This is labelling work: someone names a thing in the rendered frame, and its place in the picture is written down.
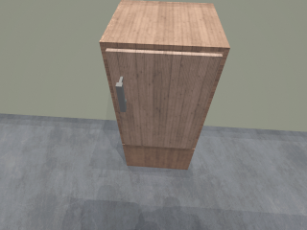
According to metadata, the cupboard door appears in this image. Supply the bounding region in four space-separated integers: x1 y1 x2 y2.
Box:
106 48 223 150

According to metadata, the handle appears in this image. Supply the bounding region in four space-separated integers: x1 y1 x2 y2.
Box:
115 76 127 112

